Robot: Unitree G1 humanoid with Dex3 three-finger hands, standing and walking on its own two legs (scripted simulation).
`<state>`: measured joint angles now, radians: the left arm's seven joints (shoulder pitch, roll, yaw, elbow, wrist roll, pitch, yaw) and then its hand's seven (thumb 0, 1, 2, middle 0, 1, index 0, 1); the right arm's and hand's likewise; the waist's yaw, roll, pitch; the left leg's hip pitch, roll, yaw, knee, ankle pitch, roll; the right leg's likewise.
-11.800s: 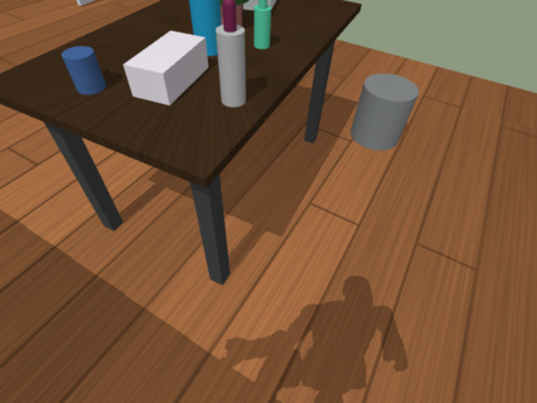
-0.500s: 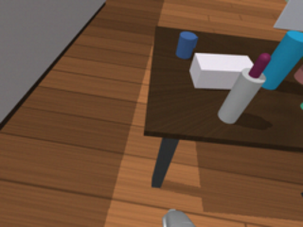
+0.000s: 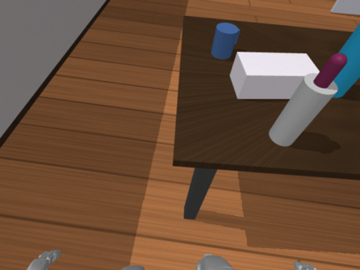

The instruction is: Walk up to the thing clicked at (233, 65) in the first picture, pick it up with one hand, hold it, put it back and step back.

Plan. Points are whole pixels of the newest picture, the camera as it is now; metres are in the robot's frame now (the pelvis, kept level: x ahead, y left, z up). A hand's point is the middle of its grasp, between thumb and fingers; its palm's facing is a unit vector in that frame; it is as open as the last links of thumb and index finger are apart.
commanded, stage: walk up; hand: right
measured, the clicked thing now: (305, 103) +0.46 -0.28 +0.12
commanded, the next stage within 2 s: stand in 1.28 s
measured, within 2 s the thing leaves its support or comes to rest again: neither
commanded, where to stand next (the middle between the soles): +0.05 -0.03 m, yaw -3 degrees
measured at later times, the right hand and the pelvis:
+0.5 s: hand out of the picture +0.08 -0.26 -0.13, palm faces +0.04 +0.93 -0.36, open 7.4 cm; pelvis -0.02 +0.00 +0.02, yaw -3 degrees
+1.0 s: hand out of the picture +0.05 -0.27 -0.12, palm faces +0.07 +0.93 -0.35, open 7.4 cm; pelvis -0.02 +0.00 +0.03, yaw -4 degrees
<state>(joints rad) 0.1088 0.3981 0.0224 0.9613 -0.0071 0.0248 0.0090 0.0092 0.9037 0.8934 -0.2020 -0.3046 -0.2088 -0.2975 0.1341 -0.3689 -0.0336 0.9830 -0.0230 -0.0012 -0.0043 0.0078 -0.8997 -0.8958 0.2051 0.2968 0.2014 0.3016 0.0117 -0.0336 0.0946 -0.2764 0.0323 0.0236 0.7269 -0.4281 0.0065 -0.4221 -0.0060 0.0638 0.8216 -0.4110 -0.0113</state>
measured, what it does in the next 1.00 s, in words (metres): steps on the spot: right foot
